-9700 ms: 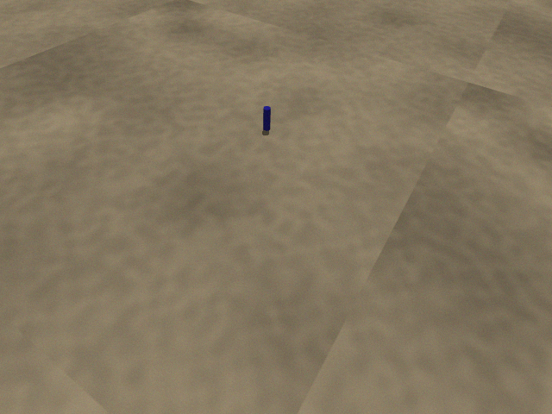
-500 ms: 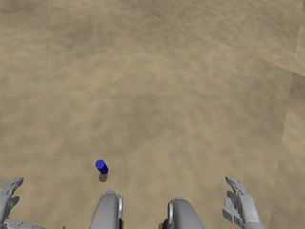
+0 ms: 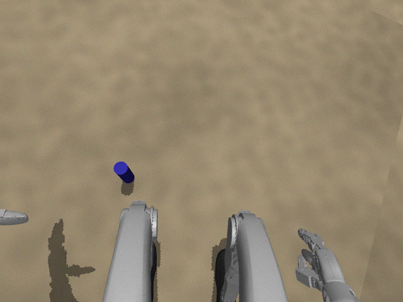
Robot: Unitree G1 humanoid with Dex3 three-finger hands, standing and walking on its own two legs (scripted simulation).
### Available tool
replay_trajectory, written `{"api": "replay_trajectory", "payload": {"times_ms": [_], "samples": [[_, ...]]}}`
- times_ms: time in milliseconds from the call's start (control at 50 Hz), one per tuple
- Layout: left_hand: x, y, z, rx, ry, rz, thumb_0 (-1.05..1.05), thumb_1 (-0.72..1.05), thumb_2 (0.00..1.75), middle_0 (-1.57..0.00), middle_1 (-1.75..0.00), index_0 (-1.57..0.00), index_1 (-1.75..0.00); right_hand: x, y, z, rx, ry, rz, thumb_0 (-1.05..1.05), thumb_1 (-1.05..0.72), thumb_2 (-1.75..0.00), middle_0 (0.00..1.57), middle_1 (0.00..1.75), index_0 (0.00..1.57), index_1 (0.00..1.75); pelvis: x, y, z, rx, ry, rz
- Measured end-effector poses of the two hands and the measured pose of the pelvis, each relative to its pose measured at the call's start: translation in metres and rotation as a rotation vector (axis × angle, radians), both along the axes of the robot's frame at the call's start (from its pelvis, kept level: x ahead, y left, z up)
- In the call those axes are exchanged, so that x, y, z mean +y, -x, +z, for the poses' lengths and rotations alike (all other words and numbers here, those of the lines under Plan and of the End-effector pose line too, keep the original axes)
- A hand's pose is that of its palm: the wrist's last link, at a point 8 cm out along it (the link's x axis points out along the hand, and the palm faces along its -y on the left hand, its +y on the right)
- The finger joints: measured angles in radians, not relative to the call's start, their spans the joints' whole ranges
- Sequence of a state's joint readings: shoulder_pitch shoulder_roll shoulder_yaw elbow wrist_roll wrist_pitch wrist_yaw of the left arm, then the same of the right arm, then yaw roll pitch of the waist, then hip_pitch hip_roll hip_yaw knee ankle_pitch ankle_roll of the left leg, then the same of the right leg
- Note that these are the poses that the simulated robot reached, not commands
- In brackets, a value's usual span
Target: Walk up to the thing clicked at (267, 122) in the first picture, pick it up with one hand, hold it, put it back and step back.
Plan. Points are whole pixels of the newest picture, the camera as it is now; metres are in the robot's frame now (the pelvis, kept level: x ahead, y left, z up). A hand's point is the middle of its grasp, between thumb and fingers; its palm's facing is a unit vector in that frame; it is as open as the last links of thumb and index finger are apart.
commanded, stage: go down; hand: left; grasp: from the side
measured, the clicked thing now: (124, 173) +0.42 +0.24 -0.44
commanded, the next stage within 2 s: none
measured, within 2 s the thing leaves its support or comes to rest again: neither
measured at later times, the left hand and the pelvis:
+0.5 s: hand (0, 178) +0.32 +0.39 -0.10, palm faces +0.16 -0.95 -0.28, open 16.3 cm; pelvis -0.02 +0.00 -0.07, yaw -2 degrees
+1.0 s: hand (4, 174) +0.33 +0.40 -0.12, palm faces +0.16 -0.95 -0.25, open 16.6 cm; pelvis -0.02 +0.00 -0.11, yaw -3 degrees
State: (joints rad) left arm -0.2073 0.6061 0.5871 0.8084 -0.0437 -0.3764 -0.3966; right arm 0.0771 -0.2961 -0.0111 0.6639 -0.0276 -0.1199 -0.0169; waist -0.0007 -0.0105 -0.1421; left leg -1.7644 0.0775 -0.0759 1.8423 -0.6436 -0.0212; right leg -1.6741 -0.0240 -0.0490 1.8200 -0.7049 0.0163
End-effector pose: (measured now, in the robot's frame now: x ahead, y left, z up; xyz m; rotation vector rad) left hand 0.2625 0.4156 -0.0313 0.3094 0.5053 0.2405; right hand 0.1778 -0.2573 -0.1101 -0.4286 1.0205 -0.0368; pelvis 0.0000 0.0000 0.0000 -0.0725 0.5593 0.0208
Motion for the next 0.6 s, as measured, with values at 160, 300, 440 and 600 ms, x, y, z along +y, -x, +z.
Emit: {"api": "replay_trajectory", "payload": {"times_ms": [160,300,440,600], "samples": [[0.008,-0.015,-0.014,-0.063,0.015,-0.019,0.00,-0.28,0.20,-0.04,-0.21,-0.05,-0.19,-0.010,0.013,-0.025,0.023,0.025,0.004,0.01,-0.87,-0.89,0.20,0.30,0.21,0.30,-0.003,0.008,-0.026,0.008,0.007,-0.010],[0.015,-0.022,-0.028,-0.104,0.029,-0.027,0.00,-0.29,0.19,-0.04,-0.20,-0.05,-0.17,-0.016,0.021,-0.042,0.040,0.049,0.012,0.01,-0.88,-0.89,0.20,0.30,0.21,0.30,-0.004,0.013,-0.045,0.010,0.014,-0.019],[0.021,-0.026,-0.039,-0.144,0.039,-0.040,0.00,-0.31,0.19,-0.04,-0.19,-0.04,-0.17,-0.018,0.024,-0.055,0.042,0.069,0.020,0.01,-0.89,-0.89,0.20,0.30,0.21,0.30,-0.002,0.016,-0.063,0.004,0.022,-0.024],[0.026,-0.031,-0.049,-0.180,0.046,-0.047,0.00,-0.34,0.19,-0.04,-0.19,-0.04,-0.17,-0.016,0.027,-0.070,0.040,0.073,0.029,0.01,-0.89,-0.89,0.20,0.30,0.21,0.30,-0.001,0.020,-0.079,0.000,0.027,-0.027]]}}
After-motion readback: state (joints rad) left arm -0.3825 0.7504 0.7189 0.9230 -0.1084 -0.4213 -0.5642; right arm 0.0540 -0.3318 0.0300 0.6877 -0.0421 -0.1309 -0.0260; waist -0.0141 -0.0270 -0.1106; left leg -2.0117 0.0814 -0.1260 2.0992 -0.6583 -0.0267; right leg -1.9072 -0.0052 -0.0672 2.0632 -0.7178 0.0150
